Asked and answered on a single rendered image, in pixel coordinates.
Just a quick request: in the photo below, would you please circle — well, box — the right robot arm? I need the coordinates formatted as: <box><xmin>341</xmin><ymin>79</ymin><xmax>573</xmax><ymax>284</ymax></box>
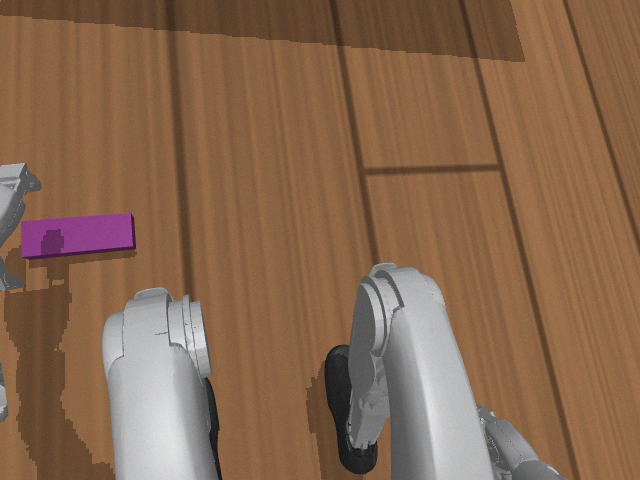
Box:
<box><xmin>512</xmin><ymin>460</ymin><xmax>568</xmax><ymax>480</ymax></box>

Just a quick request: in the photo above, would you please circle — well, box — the left robot foot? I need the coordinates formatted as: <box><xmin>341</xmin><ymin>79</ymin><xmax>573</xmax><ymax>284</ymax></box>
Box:
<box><xmin>205</xmin><ymin>378</ymin><xmax>222</xmax><ymax>480</ymax></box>

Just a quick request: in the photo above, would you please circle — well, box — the right robot hand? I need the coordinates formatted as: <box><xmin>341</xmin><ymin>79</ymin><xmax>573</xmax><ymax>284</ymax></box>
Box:
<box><xmin>477</xmin><ymin>404</ymin><xmax>540</xmax><ymax>480</ymax></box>

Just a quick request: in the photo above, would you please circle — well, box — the left robot hand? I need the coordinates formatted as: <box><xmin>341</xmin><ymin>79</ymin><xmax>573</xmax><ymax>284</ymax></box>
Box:
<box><xmin>0</xmin><ymin>163</ymin><xmax>42</xmax><ymax>291</ymax></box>

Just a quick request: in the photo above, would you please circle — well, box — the right robot foot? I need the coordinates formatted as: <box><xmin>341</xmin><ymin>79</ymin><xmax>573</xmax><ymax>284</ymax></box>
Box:
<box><xmin>324</xmin><ymin>345</ymin><xmax>378</xmax><ymax>474</ymax></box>

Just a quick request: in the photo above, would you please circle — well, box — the small box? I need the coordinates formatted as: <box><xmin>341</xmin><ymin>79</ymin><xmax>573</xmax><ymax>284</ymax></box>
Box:
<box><xmin>21</xmin><ymin>213</ymin><xmax>136</xmax><ymax>260</ymax></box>

